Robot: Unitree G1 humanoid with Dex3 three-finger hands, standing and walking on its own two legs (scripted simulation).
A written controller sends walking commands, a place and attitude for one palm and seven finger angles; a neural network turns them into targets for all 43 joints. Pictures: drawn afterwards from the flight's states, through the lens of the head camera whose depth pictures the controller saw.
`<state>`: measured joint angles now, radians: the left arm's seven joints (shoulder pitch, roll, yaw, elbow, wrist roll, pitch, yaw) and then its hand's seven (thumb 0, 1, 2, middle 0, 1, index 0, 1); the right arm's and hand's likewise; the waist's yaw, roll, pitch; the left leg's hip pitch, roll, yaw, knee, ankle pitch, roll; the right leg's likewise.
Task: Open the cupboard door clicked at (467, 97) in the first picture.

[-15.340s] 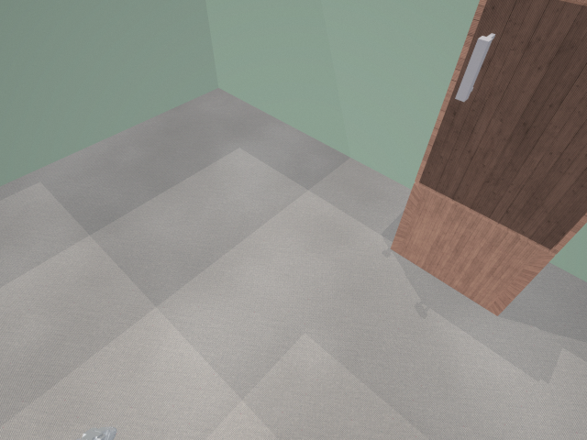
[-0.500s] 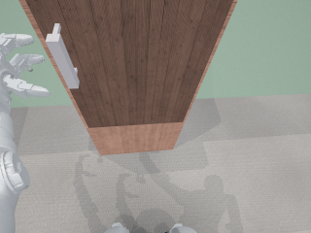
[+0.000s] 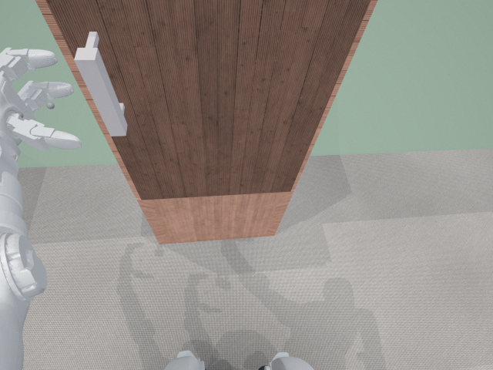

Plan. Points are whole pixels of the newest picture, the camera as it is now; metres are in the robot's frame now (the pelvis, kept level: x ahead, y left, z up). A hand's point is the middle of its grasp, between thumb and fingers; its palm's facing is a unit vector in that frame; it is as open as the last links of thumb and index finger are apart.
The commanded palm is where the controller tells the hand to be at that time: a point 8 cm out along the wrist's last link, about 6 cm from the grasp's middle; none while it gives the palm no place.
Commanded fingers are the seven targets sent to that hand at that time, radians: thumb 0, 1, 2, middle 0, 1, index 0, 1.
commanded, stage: slide the fingers in behind the handle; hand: left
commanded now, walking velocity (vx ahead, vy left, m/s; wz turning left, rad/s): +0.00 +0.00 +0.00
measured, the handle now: (106, 87) +0.53 +0.20 +0.12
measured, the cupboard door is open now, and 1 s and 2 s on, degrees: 0 0 0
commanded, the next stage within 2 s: close the thumb around the handle in 1.60 s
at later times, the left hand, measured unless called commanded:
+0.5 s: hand (71, 105) +0.48 +0.24 +0.12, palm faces +0.05 -1.00 +0.01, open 14.0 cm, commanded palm +0.46 +0.28 +0.12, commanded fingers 0.00 -0.50 0.30 -0.30 -1.20 -0.30 -1.20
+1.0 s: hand (88, 109) +0.48 +0.22 +0.12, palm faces +0.03 -1.00 +0.01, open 14.0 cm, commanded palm +0.46 +0.25 +0.12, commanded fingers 0.00 -0.50 0.30 -0.30 -1.20 -0.30 -1.20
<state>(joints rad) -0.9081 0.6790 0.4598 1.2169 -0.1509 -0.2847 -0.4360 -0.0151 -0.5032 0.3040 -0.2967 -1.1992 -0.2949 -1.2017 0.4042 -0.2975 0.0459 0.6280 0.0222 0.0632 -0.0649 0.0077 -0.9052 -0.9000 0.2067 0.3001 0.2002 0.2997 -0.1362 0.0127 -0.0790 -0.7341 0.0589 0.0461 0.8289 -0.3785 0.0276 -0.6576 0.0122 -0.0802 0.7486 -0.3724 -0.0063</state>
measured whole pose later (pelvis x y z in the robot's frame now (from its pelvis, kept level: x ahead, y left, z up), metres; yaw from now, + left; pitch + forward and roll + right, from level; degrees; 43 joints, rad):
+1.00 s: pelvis +0.00 +0.00 +0.00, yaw +1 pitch +15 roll -3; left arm -0.89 0.51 0.34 1.13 -0.16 -0.30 -0.29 -0.02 -0.50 0.30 -0.23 -1.20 -0.29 -1.20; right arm 0.40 -0.28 0.02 0.67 0.01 0.03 -0.03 0.01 -0.91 -0.90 0.21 0.30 0.20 0.30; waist -0.12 0.02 -0.09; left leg -0.72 0.05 0.03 0.84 -0.38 0.02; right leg -0.64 0.01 -0.09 0.76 -0.38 -0.01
